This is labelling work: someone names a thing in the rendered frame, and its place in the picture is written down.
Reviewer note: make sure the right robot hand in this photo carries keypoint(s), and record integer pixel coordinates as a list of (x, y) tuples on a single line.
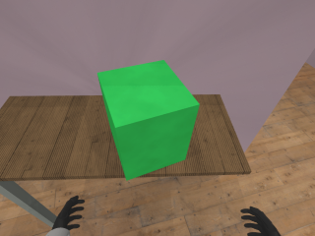
[(265, 225)]

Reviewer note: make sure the carton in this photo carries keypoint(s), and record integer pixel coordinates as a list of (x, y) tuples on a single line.
[(151, 115)]

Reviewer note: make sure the table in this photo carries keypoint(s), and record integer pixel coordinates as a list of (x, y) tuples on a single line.
[(66, 137)]

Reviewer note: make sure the left robot hand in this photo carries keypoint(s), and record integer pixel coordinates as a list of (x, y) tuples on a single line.
[(64, 217)]

